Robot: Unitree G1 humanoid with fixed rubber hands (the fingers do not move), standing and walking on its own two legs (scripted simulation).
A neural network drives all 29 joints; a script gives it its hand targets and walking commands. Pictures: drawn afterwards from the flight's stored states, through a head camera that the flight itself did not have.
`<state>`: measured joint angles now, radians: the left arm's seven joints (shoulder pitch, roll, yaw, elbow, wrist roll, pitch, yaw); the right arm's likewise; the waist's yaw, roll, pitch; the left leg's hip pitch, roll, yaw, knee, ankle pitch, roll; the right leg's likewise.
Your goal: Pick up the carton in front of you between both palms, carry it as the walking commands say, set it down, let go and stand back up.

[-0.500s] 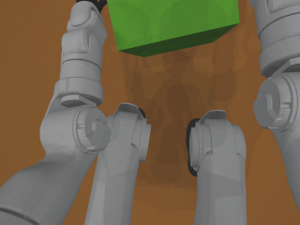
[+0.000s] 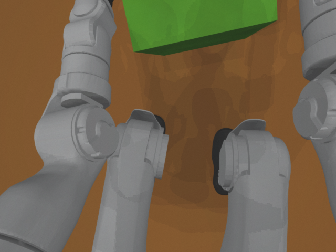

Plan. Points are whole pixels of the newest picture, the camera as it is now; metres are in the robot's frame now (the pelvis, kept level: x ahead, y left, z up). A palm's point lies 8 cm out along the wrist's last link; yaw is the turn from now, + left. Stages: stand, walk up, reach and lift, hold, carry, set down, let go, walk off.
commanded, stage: set down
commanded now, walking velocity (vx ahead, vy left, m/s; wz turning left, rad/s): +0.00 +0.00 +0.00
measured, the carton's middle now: out of the picture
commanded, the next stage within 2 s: let go in 1.32 s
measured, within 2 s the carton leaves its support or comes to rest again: neither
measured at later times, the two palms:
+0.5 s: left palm out of the picture +0.54 +0.18 -0.11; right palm out of the picture +0.60 -0.19 -0.10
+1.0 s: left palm out of the picture +0.54 +0.18 +0.05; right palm out of the picture +0.61 -0.21 +0.05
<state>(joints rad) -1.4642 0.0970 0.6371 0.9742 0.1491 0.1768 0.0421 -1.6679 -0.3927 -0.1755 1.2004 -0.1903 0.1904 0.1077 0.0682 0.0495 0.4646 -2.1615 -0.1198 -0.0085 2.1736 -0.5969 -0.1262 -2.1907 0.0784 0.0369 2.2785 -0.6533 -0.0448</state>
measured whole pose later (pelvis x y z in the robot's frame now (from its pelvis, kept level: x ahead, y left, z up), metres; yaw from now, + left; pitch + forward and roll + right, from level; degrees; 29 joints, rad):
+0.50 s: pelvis +0.00 +0.01 +0.02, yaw +0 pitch +36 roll +5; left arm -1.39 0.15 0.29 0.85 -0.19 0.17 0.25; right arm -1.67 -0.59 0.09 1.18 0.16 0.18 0.04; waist 0.10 0.04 0.37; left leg -2.17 -0.06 0.04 2.09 -0.55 -0.04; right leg -2.18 0.02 0.03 2.18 -0.63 -0.03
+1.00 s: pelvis +0.01 +0.01 +0.15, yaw +0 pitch +46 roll +5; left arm -1.22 0.09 0.39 0.65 -0.07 0.28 0.22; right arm -1.53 -0.56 -0.06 1.07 0.01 0.27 0.11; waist 0.12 0.00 0.10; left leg -1.96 -0.05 0.01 1.60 -0.45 -0.04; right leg -1.97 0.04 0.04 1.68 -0.51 -0.03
